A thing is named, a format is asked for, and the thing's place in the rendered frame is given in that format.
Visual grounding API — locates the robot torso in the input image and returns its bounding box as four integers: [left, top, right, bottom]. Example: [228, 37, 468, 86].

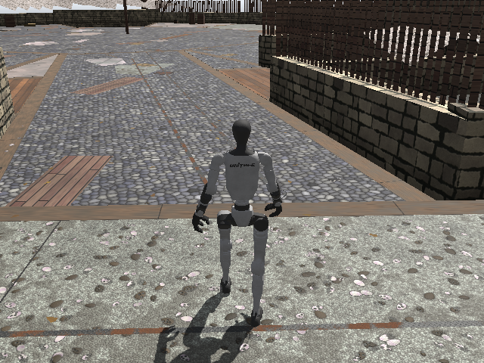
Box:
[224, 148, 259, 227]

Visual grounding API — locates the right robot forearm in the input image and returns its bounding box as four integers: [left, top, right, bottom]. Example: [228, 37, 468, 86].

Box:
[270, 181, 282, 206]

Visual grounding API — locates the left robot forearm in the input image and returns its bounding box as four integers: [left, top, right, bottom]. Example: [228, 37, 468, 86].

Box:
[195, 183, 212, 217]

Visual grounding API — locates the right robot upper arm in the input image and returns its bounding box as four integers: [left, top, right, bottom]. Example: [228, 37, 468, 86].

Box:
[257, 152, 278, 193]

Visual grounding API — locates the robot left foot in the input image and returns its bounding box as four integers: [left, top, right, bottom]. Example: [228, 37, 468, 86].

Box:
[221, 277, 231, 293]

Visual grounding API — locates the robot left hand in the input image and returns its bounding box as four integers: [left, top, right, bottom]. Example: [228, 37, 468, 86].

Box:
[192, 213, 209, 233]

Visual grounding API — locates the robot right hand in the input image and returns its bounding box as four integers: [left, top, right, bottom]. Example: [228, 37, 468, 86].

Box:
[265, 203, 282, 217]

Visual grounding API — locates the left robot upper arm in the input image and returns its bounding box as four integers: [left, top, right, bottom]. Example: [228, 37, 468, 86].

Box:
[205, 152, 226, 195]

